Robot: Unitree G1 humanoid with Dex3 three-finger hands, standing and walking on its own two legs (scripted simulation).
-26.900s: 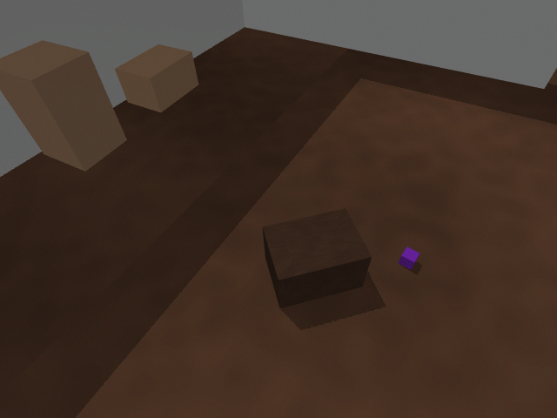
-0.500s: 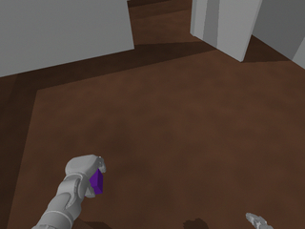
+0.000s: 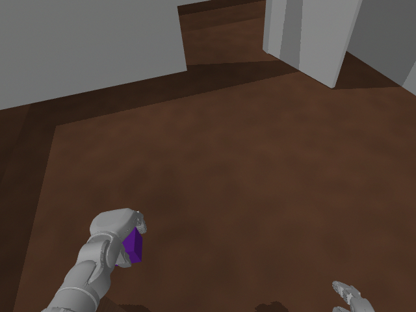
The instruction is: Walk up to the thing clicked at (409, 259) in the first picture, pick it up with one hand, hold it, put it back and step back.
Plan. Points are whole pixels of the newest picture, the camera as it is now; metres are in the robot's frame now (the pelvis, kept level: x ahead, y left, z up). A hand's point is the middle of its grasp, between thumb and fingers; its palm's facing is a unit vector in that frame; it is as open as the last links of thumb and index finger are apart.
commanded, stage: hold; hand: left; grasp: from above
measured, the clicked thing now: (125, 246) +0.30 +0.23 -0.07
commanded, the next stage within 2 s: crouch in 0.50 s
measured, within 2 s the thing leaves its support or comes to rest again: neither
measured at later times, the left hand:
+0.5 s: hand (123, 239) +0.30 +0.23 -0.04, palm faces -0.44 -0.09 -0.89, open 8.6 cm
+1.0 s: hand (132, 258) +0.29 +0.23 -0.12, palm faces -0.49 -0.02 -0.87, open 8.6 cm
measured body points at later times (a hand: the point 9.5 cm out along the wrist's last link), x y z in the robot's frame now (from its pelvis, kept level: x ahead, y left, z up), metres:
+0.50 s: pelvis +0.01 +0.00 +0.00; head +0.02 -0.02 +0.45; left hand +0.32 +0.23 +0.01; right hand +0.16 -0.25 -0.11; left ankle +0.02 +0.12 -0.74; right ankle +0.01 -0.13 -0.74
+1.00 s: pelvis -0.01 +0.00 -0.03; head +0.05 +0.00 +0.42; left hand +0.31 +0.23 -0.07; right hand +0.12 -0.26 -0.14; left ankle +0.02 +0.12 -0.74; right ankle +0.01 -0.13 -0.74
